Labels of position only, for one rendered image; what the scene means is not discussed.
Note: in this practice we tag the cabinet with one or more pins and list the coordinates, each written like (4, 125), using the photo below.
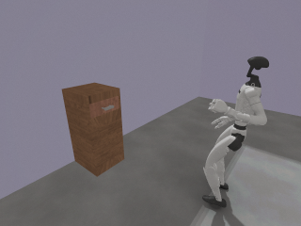
(97, 143)

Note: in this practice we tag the robot left forearm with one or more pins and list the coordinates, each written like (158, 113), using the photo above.
(243, 117)

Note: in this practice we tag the robot left upper arm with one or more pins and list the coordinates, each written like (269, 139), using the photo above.
(253, 97)

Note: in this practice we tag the drawer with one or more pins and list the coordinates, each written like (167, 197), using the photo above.
(96, 110)

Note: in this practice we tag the handle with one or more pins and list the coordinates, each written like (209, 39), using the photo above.
(108, 107)

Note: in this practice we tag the robot left foot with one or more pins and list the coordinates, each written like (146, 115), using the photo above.
(212, 200)

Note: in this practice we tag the robot left hand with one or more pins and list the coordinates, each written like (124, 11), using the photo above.
(218, 106)

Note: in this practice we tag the robot right hand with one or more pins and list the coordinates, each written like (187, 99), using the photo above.
(224, 120)

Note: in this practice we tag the robot left thigh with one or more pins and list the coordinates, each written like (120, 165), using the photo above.
(221, 149)

